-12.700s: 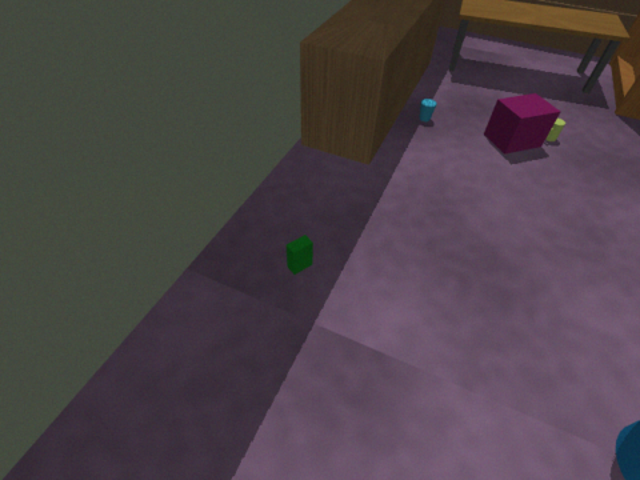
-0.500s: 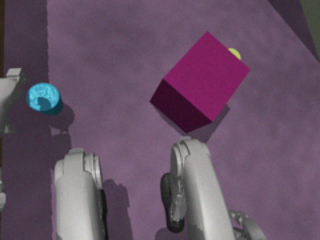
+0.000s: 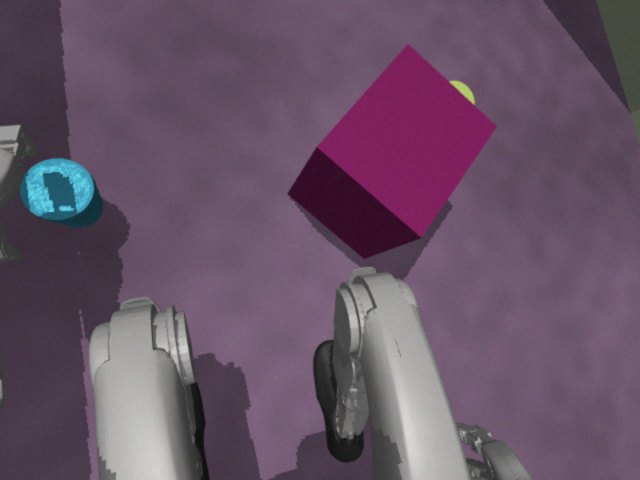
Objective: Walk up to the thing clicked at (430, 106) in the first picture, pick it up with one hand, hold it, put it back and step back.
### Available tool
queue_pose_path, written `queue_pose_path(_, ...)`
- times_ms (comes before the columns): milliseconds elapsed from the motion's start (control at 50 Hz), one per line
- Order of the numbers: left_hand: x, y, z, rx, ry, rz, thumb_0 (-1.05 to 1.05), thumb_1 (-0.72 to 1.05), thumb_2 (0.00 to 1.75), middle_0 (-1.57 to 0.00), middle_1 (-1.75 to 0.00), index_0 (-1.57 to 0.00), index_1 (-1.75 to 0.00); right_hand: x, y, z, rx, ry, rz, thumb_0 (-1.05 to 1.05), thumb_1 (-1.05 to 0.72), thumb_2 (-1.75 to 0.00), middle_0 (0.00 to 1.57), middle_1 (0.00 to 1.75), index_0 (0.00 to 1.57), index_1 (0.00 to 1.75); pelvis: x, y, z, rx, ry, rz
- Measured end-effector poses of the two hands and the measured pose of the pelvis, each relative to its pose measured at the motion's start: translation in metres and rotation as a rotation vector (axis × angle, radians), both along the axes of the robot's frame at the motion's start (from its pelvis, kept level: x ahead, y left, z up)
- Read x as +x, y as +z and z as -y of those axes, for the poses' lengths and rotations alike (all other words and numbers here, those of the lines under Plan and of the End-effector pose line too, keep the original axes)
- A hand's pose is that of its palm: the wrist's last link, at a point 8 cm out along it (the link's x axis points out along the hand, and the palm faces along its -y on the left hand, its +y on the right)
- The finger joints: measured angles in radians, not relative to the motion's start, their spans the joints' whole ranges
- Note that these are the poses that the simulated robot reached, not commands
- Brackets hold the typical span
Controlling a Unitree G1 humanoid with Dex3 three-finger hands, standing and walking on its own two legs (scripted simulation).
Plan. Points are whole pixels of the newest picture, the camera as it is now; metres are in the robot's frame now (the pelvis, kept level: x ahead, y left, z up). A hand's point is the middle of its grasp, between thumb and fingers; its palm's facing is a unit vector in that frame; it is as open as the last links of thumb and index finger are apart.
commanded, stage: rise first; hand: left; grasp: from above
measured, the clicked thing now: (70, 199) +0.49 +0.30 -0.29
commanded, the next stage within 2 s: approach in 1.60 s
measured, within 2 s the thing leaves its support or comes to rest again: neither
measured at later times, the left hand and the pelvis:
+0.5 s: hand (4, 210) +0.44 +0.33 -0.18, palm faces -0.46 -0.08 -0.88, open 14.1 cm; pelvis +0.00 +0.00 -0.01, yaw -1 degrees
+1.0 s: hand (0, 205) +0.45 +0.34 -0.18, palm faces -0.45 -0.07 -0.89, open 14.2 cm; pelvis +0.00 +0.00 -0.02, yaw -1 degrees
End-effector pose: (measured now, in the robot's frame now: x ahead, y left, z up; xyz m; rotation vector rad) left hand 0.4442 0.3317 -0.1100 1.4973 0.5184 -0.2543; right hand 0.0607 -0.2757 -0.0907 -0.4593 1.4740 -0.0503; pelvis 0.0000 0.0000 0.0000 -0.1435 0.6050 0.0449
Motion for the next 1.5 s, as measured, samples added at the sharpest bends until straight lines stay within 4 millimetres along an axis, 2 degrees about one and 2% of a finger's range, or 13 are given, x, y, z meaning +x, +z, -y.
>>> queue_pose_path(740, 0.003, -0.023, -0.006, -0.002, 0.005, 0.002, 0.0, -0.55, 1.02, -0.08, -1.05, -0.08, -1.04, -0.007, -0.012, -0.005, 0.003, 0.032, -0.016, 0.0, -0.91, -0.9, 0.21, 0.3, 0.21, 0.3, -0.001, -0.017, -0.001, -0.013, -0.004, 0.017)
queue_pose_path(1000, 0.01, -0.016, -0.006, 0.005, -0.001, 0.017, 0.0, -0.56, 1.03, -0.08, -1.04, -0.08, -1.04, -0.006, -0.012, -0.005, 0.002, 0.024, -0.016, 0.0, -0.91, -0.9, 0.21, 0.3, 0.21, 0.3, 0.0, -0.017, -0.001, -0.015, -0.005, 0.015)
queue_pose_path(1500, 0.007, -0.007, -0.006, 0.0, -0.012, 0.007, 0.0, -0.56, 1.03, -0.09, -1.05, -0.08, -1.05, -0.011, -0.003, -0.007, -0.004, 0.02, 0.0, 0.0, -0.91, -0.9, 0.21, 0.3, 0.21, 0.3, -0.005, -0.012, -0.003, -0.021, -0.001, 0.022)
